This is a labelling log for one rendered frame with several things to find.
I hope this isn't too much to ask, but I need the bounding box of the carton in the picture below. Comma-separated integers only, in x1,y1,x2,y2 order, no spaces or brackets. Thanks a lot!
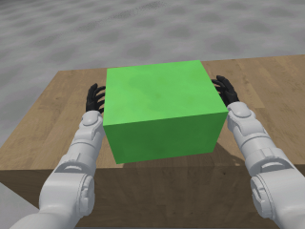
103,60,229,164

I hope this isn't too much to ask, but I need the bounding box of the robot left upper arm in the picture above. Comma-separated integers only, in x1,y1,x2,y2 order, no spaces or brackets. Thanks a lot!
10,173,95,229

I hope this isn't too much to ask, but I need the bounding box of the pedestal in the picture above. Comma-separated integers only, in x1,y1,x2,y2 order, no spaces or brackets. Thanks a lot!
0,54,305,229

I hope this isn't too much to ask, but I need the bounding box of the right robot hand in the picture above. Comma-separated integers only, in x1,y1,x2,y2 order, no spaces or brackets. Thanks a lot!
211,75,239,108

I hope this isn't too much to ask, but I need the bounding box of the robot right upper arm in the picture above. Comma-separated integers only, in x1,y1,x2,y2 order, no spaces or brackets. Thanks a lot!
250,168,305,229

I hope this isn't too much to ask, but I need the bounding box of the robot right forearm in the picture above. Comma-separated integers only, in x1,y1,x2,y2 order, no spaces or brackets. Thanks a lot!
226,101,305,179

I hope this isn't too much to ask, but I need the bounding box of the left robot hand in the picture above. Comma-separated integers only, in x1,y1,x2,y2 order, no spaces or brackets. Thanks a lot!
86,83,106,114

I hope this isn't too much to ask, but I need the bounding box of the robot left forearm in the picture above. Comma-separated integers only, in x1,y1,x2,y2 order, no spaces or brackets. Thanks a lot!
39,110,106,210

